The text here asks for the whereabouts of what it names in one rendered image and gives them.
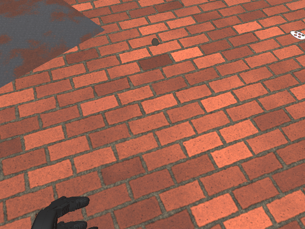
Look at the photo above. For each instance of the left robot hand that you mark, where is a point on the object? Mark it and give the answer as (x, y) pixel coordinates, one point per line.
(47, 218)

